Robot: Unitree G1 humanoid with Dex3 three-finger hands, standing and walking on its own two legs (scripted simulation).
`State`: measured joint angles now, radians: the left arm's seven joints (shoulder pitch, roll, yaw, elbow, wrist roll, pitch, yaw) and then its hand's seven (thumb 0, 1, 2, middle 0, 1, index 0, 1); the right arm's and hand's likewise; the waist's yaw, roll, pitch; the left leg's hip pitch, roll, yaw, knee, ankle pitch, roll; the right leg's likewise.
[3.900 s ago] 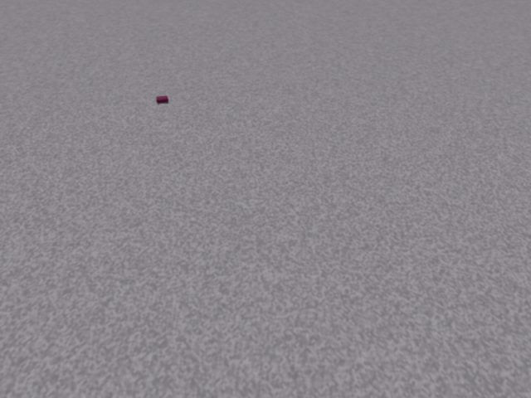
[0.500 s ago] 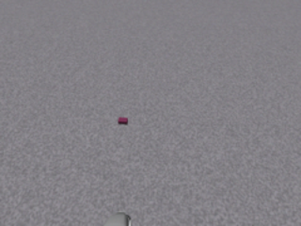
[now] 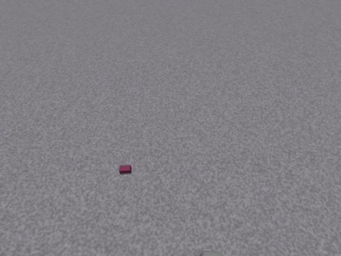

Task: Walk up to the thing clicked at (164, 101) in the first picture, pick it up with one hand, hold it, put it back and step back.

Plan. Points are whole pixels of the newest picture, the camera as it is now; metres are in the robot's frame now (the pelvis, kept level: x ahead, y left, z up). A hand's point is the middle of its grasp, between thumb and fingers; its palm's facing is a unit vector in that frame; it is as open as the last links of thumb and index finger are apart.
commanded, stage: walk up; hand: left
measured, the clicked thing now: (125, 169) +0.76 +0.29 -0.75
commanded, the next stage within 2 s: none
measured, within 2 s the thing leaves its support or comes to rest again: neither
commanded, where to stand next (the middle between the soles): +0.41 +0.01 m, yaw +1 degrees
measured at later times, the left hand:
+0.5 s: hand out of the picture +0.16 +0.29 -0.15, palm faces +0.05 -0.93 -0.35, open 7.4 cm
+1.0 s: hand (72, 198) +0.31 +0.29 -0.13, palm faces -0.02 -0.90 -0.44, open 7.3 cm
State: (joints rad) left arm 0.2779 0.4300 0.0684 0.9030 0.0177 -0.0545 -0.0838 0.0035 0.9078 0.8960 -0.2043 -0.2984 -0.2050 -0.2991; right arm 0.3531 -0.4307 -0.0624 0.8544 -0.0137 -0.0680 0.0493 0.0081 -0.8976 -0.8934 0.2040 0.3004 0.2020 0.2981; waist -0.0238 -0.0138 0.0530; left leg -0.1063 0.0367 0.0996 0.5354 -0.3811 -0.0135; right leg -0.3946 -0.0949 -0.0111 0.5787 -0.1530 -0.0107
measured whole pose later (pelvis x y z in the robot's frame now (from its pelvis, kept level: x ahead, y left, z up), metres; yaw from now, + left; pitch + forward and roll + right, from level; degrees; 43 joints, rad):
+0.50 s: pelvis +0.15 +0.01 +0.00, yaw +4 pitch -3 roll -2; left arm 0.36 0.43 0.05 0.86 0.01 -0.08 -0.04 0.00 0.90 0.90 -0.21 -0.30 -0.21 -0.30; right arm 0.26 -0.41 -0.07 0.89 -0.03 -0.04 0.08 0.01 -0.90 -0.89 0.20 0.30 0.20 0.30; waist 0.03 -0.01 0.07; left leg -0.38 0.05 0.04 0.58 -0.15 0.02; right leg -0.12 -0.05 -0.11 0.59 -0.41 0.01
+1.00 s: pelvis +0.27 +0.01 +0.00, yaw +1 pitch -3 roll +0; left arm 0.29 0.40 0.05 0.93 0.02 -0.07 -0.02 0.00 0.91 0.90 -0.20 -0.30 -0.20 -0.30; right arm 0.31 -0.42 -0.05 0.86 0.00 -0.02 0.03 0.01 -0.90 -0.89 0.20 0.30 0.20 0.30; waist -0.01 0.06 0.10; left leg -0.22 0.05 0.07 0.70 -0.40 0.03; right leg -0.35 -0.02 -0.04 0.58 -0.18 -0.01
